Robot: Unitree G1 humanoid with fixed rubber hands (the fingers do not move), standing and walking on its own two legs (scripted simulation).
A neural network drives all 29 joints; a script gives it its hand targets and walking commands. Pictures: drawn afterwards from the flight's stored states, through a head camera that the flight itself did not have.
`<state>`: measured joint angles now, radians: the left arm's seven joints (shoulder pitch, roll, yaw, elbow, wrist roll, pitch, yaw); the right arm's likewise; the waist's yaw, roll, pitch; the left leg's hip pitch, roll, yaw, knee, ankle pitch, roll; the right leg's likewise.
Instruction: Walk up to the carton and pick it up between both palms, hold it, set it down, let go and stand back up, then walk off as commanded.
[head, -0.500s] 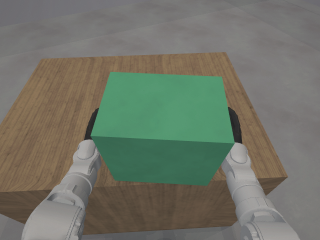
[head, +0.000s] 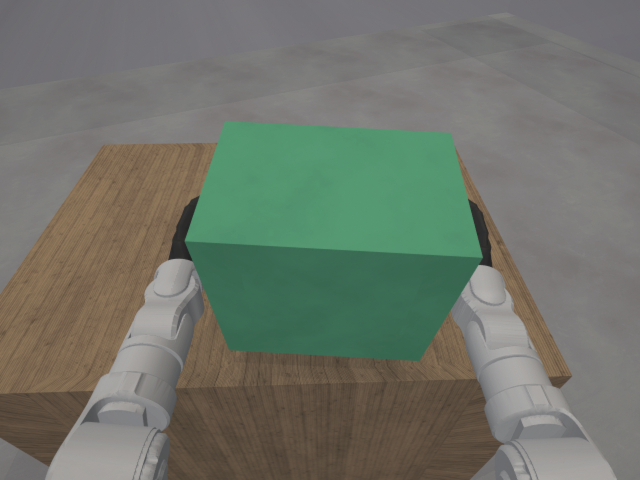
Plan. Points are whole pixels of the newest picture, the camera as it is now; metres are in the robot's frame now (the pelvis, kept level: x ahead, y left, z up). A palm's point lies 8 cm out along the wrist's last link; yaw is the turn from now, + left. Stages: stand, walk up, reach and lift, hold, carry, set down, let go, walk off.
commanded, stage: reach and lift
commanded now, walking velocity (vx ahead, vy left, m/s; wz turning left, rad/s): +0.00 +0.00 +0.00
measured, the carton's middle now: (330, 251) +0.40 -0.03 +0.10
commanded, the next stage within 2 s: hold in 1.72 s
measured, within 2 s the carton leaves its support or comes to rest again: neither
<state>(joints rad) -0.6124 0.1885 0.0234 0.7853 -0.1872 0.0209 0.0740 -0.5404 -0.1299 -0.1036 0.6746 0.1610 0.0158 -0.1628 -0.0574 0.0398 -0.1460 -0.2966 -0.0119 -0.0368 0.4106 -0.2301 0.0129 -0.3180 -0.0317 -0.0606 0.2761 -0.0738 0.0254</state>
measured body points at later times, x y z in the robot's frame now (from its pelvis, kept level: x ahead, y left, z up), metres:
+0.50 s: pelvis -0.02 -0.03 +0.00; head -0.04 -0.02 +0.45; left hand +0.38 +0.13 +0.14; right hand +0.36 -0.23 +0.14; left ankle -0.02 +0.10 -0.75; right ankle +0.03 -0.14 -0.75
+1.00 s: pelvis -0.01 -0.02 +0.00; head -0.04 +0.01 +0.45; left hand +0.37 +0.17 +0.16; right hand +0.38 -0.20 +0.19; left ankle -0.02 +0.10 -0.75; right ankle +0.03 -0.14 -0.75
